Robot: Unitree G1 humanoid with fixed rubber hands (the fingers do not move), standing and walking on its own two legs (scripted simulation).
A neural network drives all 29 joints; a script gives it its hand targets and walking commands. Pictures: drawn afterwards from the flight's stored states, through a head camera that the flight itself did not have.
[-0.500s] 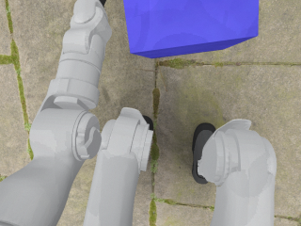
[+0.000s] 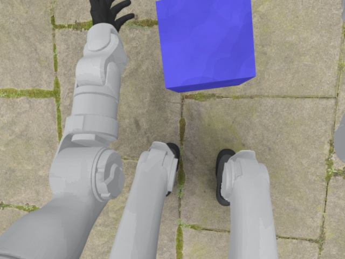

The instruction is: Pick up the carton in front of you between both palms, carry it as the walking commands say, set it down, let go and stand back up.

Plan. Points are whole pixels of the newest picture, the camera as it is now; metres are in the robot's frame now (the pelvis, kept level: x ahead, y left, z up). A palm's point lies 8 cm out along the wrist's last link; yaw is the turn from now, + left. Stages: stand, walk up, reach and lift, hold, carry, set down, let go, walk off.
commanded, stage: set down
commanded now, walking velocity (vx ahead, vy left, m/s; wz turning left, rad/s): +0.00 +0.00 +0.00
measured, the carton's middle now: (205, 51) +0.55 -0.01 -0.38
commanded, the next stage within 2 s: let go in 0.40 s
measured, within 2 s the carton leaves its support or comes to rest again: neither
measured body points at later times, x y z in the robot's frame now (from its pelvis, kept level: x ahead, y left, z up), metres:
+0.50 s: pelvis +0.03 -0.01 +0.14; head +0.35 -0.04 +0.45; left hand +0.53 +0.17 +0.03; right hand +0.60 -0.23 +0.03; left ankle +0.11 +0.12 -0.47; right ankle +0.10 -0.10 -0.47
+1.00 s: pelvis +0.09 +0.01 +0.23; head +0.28 -0.01 +0.64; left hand +0.40 +0.22 +0.14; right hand +0.42 -0.23 +0.12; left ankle +0.11 +0.12 -0.47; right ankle +0.10 -0.10 -0.47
